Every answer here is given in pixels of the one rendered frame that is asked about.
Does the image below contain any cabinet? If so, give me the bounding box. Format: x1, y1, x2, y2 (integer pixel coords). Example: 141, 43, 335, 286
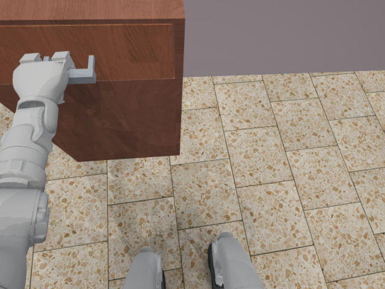
0, 0, 185, 162

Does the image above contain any left robot thigh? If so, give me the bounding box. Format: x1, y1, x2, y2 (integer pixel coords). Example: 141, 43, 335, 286
122, 252, 162, 289

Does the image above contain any drawer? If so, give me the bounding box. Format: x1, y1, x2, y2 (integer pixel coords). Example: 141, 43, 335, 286
0, 23, 173, 84

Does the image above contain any handle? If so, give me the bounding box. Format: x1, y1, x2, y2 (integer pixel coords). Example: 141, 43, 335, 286
43, 55, 96, 84

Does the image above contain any robot left forearm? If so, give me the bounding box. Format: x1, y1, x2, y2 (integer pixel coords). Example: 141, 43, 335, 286
0, 96, 58, 192

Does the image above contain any robot left upper arm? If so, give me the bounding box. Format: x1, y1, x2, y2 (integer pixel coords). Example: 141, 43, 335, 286
0, 188, 50, 289

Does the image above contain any robot left hand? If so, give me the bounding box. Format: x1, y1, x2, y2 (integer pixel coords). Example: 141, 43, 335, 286
13, 51, 76, 105

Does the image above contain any right robot thigh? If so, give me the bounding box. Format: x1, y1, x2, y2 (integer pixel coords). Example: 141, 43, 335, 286
212, 237, 265, 289

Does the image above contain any robot thigh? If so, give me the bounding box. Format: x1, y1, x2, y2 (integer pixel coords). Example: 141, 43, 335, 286
122, 252, 162, 289
212, 237, 265, 289

